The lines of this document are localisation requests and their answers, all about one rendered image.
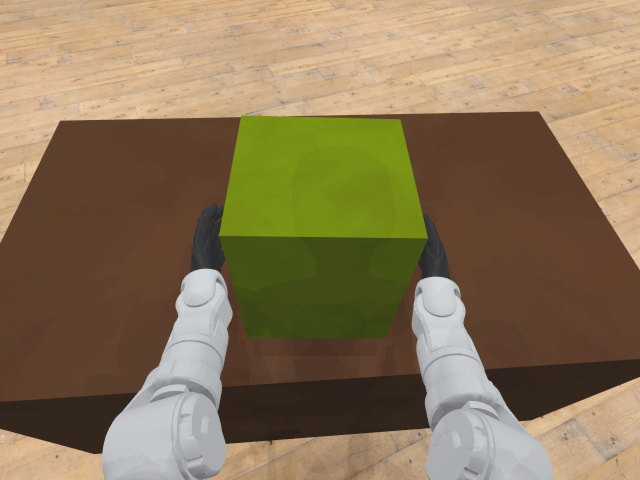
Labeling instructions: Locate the carton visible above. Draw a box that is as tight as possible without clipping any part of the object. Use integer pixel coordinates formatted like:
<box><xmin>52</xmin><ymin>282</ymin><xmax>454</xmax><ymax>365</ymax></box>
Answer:
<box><xmin>219</xmin><ymin>115</ymin><xmax>428</xmax><ymax>338</ymax></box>

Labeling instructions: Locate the left robot upper arm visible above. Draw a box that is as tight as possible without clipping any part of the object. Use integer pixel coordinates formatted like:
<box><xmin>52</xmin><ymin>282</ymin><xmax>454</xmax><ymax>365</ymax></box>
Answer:
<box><xmin>104</xmin><ymin>392</ymin><xmax>227</xmax><ymax>480</ymax></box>

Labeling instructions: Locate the pedestal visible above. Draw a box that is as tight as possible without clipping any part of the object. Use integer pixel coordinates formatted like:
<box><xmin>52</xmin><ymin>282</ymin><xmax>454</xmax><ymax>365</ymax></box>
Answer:
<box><xmin>0</xmin><ymin>111</ymin><xmax>640</xmax><ymax>454</ymax></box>

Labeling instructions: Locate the right robot hand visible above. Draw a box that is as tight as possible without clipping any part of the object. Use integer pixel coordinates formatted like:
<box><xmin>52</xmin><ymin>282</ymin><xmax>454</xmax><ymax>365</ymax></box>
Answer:
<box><xmin>418</xmin><ymin>213</ymin><xmax>450</xmax><ymax>279</ymax></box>

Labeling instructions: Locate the left robot hand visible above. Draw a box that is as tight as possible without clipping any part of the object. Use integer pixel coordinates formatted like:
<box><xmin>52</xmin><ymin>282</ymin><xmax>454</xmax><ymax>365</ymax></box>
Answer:
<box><xmin>191</xmin><ymin>203</ymin><xmax>225</xmax><ymax>274</ymax></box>

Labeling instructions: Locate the right robot forearm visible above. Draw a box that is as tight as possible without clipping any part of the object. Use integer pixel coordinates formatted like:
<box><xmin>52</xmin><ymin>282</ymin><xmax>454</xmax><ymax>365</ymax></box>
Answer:
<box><xmin>412</xmin><ymin>277</ymin><xmax>530</xmax><ymax>435</ymax></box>

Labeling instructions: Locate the right robot upper arm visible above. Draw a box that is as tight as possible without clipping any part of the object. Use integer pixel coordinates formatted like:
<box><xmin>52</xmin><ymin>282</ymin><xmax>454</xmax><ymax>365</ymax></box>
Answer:
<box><xmin>425</xmin><ymin>408</ymin><xmax>554</xmax><ymax>480</ymax></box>

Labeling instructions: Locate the left robot forearm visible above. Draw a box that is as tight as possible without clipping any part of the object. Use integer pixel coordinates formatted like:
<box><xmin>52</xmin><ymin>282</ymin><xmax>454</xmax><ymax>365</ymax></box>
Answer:
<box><xmin>102</xmin><ymin>269</ymin><xmax>233</xmax><ymax>480</ymax></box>

